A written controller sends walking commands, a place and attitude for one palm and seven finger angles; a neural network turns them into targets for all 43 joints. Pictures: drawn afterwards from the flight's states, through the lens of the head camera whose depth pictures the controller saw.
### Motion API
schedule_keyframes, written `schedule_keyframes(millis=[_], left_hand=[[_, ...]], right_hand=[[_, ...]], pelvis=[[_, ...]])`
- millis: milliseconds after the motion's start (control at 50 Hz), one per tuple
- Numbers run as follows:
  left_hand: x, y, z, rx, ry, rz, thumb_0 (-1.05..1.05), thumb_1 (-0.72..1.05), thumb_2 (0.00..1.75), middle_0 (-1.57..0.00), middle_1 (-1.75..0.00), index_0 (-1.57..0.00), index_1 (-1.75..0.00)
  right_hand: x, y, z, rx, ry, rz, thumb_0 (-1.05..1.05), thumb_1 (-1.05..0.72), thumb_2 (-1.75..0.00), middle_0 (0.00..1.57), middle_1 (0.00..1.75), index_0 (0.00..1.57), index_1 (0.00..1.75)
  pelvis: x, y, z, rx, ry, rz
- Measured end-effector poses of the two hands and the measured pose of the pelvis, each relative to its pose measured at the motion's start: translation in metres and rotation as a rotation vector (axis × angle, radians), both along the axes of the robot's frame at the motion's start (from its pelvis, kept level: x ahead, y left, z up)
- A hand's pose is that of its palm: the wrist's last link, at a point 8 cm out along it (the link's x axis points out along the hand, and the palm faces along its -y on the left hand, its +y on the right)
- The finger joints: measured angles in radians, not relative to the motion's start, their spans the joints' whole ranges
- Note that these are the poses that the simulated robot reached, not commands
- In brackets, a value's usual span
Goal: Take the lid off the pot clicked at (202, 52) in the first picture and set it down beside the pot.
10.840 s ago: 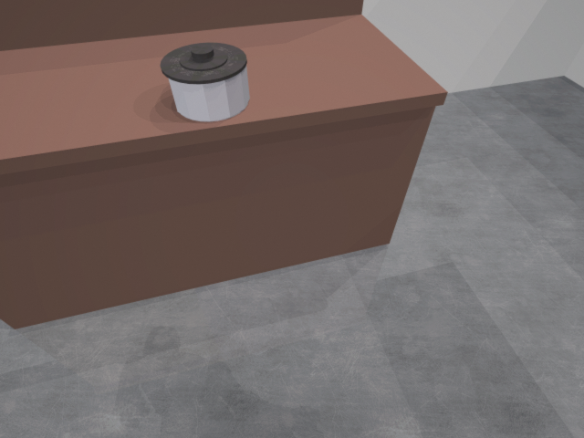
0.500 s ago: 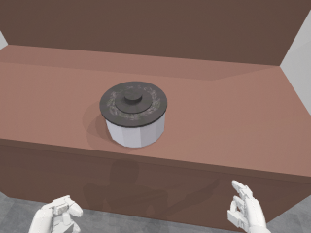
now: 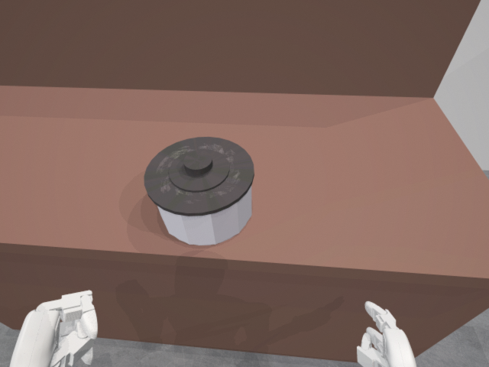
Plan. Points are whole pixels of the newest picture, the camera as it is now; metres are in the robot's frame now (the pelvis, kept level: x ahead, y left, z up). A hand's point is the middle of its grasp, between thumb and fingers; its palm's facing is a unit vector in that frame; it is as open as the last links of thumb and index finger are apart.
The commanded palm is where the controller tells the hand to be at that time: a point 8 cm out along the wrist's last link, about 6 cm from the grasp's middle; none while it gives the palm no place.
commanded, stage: raise the hand higher, near the body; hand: left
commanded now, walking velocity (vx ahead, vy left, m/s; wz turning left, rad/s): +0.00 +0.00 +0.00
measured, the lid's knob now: (198, 162) +0.44 +0.14 +0.10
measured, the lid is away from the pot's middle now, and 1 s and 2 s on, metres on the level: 0.00 0.00 0.00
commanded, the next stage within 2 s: reach forward and open the fingers in 0.42 s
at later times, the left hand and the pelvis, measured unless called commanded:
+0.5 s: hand (84, 293) +0.17 +0.23 +0.11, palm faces +0.31 -0.85 -0.42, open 3.1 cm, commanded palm +0.13 +0.27 +0.14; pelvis +0.01 +0.00 +0.00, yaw +0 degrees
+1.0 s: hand (67, 279) +0.19 +0.26 +0.11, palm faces -0.18 -0.06 -0.98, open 3.9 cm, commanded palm +0.18 +0.26 +0.18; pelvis -0.03 +0.00 -0.01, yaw +1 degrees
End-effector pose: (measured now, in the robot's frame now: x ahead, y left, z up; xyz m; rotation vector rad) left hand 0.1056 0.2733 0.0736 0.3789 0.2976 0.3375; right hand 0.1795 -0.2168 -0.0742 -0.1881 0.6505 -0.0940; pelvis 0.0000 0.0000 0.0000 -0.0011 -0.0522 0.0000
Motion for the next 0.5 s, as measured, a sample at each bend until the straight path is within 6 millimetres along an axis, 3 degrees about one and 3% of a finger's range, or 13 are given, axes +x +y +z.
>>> schedule_keyframes(millis=[240, 500], left_hand=[[0.017, 0.002, 0.028, 0.038, -0.106, -0.02, 0.01, 0.9, 0.9, -1.3, -1.5, -1.3, -1.5], [0.031, -0.001, 0.059, 0.095, -0.222, -0.048, 0.01, 0.89, 0.9, -1.3, -1.5, -1.3, -1.5]], right_hand=[[0.028, 0.014, 0.012, 0.017, -0.059, 0.042, 0.01, -0.9, -0.9, 0.2, 0.3, 0.2, 0.3], [0.015, 0.015, -0.001, 0.037, 0.001, 0.049, 0.01, -0.9, -0.9, 0.2, 0.3, 0.2, 0.3]], pelvis=[[0.008, 0.003, 0.0, 0.004, 0.002, 0.0], [0.007, 0.001, 0.0, 0.003, -0.001, -0.001]])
